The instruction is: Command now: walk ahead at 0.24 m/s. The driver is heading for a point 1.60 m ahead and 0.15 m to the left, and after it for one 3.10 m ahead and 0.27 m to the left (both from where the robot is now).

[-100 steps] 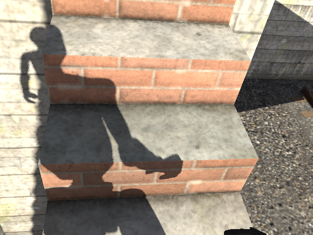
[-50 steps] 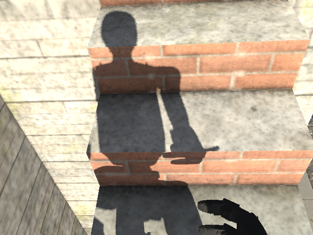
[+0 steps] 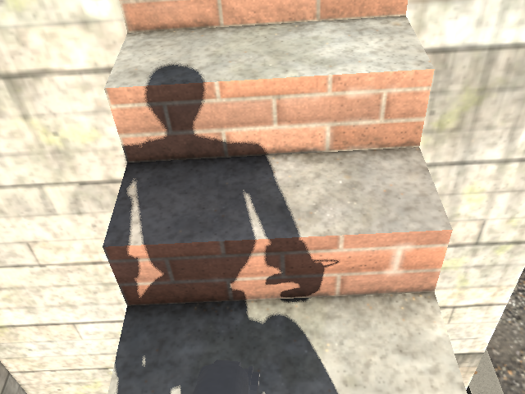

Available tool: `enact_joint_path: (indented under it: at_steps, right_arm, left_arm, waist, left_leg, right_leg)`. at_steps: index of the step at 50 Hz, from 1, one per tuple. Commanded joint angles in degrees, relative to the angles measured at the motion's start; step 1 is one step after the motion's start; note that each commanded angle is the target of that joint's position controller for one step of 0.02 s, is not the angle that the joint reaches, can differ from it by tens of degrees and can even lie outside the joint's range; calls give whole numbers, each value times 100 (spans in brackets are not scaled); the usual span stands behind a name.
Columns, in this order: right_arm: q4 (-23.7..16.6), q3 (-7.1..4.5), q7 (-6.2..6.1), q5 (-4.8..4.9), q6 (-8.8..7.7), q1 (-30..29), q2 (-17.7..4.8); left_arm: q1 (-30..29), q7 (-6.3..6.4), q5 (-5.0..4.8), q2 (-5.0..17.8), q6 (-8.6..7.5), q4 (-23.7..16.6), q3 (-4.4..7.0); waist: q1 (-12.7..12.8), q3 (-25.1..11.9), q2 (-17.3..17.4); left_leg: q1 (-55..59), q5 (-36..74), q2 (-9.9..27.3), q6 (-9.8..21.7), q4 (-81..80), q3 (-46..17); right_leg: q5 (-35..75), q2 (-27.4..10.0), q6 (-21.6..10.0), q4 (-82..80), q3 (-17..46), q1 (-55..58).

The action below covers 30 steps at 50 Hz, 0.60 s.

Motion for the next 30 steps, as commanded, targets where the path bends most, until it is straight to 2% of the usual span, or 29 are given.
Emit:
enact_joint_path:
  at_steps: [1,2,3,4,5,6,7,8,9,10,11,12,13,14,15,16,18,19,21,22,23,24,26,27,28,29,30]
  right_arm:
    - [-811,65,-56,109,-2,-1185,96]
    - [-1001,260,-22,-75,11,-1523,272]
    - [-1012,261,10,-102,20,-1424,199]
    - [-607,124,73,-155,63,-871,237]
    - [-453,-58,87,-187,54,-294,-96]
    - [-206,-248,146,-272,43,241,-457]
    - [-10,-473,224,-455,-5,1085,-1192]
    - [260,-606,219,-488,102,1758,-1480]
    - [493,-678,76,-695,215,2241,-1640]
    - [643,-565,12,-721,140,1987,-1494]
    - [811,-487,-29,-497,104,1373,-1073]
    - [886,-385,-44,-331,153,610,-545]
    - [982,-329,-54,-321,150,220,-203]
    - [1058,-305,-58,-335,62,214,-23]
    - [1155,-256,-53,-421,-20,362,127]
    - [1250,-245,-16,-423,-94,607,128]
    - [1408,-216,0,-448,-185,1074,15]
    - [1448,-225,-25,-472,-184,1173,-106]
    - [1345,-147,-118,-551,-170,1119,-166]
    - [1245,-133,-190,-557,-136,1083,-223]
    - [1195,-123,-230,-591,-128,1002,-185]
    - [1190,-113,-243,-605,-151,958,-174]
    - [1137,-154,-301,-579,-156,890,-290]
    - [993,-179,-407,-488,-63,353,-303]
    - [1029,-267,-494,-392,25,388,-576]
    - [1161,-342,-555,-329,143,726,-747]
    - [1146,-359,-482,-465,133,929,-709]
  left_arm:
    - [-157,68,-172,1046,61,-370,307]
    - [-495,188,-451,1068,199,-447,359]
    - [-477,232,-530,1184,306,-481,437]
    - [56,168,-434,1212,335,-165,487]
    - [331,127,-491,1485,361,4,559]
    - [498,55,-421,1505,333,313,555]
    - [449,62,-384,1416,328,290,581]
    - [579,44,-471,852,374,231,477]
    - [129,36,-604,773,416,262,508]
    - [-644,-62,-670,799,435,-106,613]
    - [-1152,-172,-580,547,419,-410,577]
    - [-1208,-226,-493,481,391,-644,558]
    - [-1022,-205,-517,605,395,-707,594]
    - [-955,-172,-483,728,443,-694,613]
    - [-865,-155,-450,721,439,-661,615]
    - [-809,-142,-451,684,399,-674,594]
    - [-863,-135,-467,470,292,-745,496]
    - [-884,-135,-480,482,268,-747,482]
    - [-888,-202,-475,634,272,-719,510]
    - [-1097,-179,-451,621,293,-838,481]
    - [-1141,-154,-451,691,339,-806,500]
    - [-1122,-151,-432,725,360,-762,507]
    - [-1067,-98,-469,709,400,-682,514]
    - [-1195,-54,-343,406,447,-769,339]
    - [-1574,26,-334,238,501,-889,260]
    - [-1539,98,-396,210,591,-751,258]
    - [-1381,159,-358,349,656,-436,328]
  waist:
    - [-23,844,-964]
    - [-144,665,-971]
    - [-188,521,-1083]
    - [-207,-159,-1365]
    - [-489,-353,-1749]
    - [-836,-258,-2074]
    - [-983,-898,-1262]
    - [-1017,-1947,445]
    - [-1156,-2394,1036]
    - [-949,-1928,579]
    - [-626,-997,892]
    - [-127,-51,768]
    - [161,261,584]
    - [192,390,409]
    - [196,403,205]
    - [165,384,52]
    - [32,470,187]
    - [-20,497,241]
    - [22,344,215]
    - [30,383,173]
    - [16,395,80]
    - [35,345,109]
    - [15,430,268]
    - [230,346,211]
    - [54,555,364]
    - [-59,613,437]
    - [-339,405,268]
  left_leg:
    - [-927,-414,719,-178,-1065,217]
    - [860,-1326,997,12,-3083,487]
    - [2452,-1743,873,130,-4312,924]
    - [4079,-1413,319,240,-4272,1551]
    - [4115,-1540,-13,373,-4916,1585]
    - [4249,-798,101,618,-5453,1101]
    - [5166,1990,684,1065,-6272,-664]
    - [6265,511,1579,1696,-8645,-3085]
    - [6585,-1757,2187,1917,-10635,-5092]
    - [5847,-2991,2166,1430,-11022,-5099]
    - [5088,-3086,1865,1070,-10775,-4228]
    - [4332,-3124,1496,755,-10263,-2858]
    - [3822,-2894,1336,521,-9846,-2002]
    - [3492,-2503,1214,469,-9533,-1484]
    - [3388,-2133,1238,496,-9434,-1361]
    - [3633,-1816,1310,567,-9455,-1300]
    - [4437,-1401,1417,735,-9750,-1362]
    - [4816,-1251,1410,792,-9847,-1270]
    - [5327,-1104,1328,832,-10127,-986]
    - [5526,-1062,1351,819,-10323,-891]
    - [5502,-1049,1305,890,-10404,-813]
    - [5467,-1010,1266,982,-10529,-727]
    - [5388,-1023,1227,1120,-10629,-560]
    - [5134,-935,906,837,-10915,81]
    - [5054,-1209,709,885,-11043,220]
    - [5240,-1308,729,1020,-11008,74]
    - [5301,-1186,1110,1173,-11026,-183]
  right_leg:
    - [-322,-1268,-1105,-1646,1015,387]
    - [298,-1121,-1021,-2351,621,-653]
    - [561,-945,-1008,-2629,307,-1188]
    - [2469,-979,-1203,-2505,194,-989]
    - [4474,-809,-1163,-1955,47,127]
    - [6928,-682,-951,-1137,-277,729]
    - [6829,-261,-623,359,-149,466]
    - [3424,356,-387,1884,36,-580]
    - [472,993,-355,3893,642,-1251]
    - [93,1075,-311,5588,1549,-1451]
    - [121,1014,-368,6292,1803,-1943]
    - [84,766,-415,6089,1470,-2244]
    - [264,610,-431,5868,1271,-2092]
    - [452,649,-527,6020,1052,-1930]
    - [916,771,-673,6505,1021,-1912]
    - [1204,911,-799,6815,1092,-2108]
    - [1363,1151,-906,7252,1470,-2864]
    - [1341,1205,-903,7344,1512,-3165]
    - [1329,1189,-750,7044,1381,-3278]
    - [1062,1009,-578,6456,1463,-3295]
    - [993,980,-442,6249,1347,-3154]
    - [919,937,-337,6112,1159,-3050]
    - [861,813,-167,5783,1103,-2872]
    - [27,569,-55,3440,770,-1965]
    - [-1126,809,6,1994,171,-1607]
    - [-1065,1025,-1,1162,-248,-1228]
    - [-454,985,-51,824,-79,-669]
Next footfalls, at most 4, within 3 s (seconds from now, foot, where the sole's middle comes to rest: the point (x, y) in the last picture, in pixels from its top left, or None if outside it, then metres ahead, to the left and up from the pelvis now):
0.12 left None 0.23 0.17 -0.59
0.66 right None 0.27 -0.03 -0.59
1.98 left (184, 347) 0.52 0.25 -0.40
2.42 right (388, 370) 0.49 -0.14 -0.40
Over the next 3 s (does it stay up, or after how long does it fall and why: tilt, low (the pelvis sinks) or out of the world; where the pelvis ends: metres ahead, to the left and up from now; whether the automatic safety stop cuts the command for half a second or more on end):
stays up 0.68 0.04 0.51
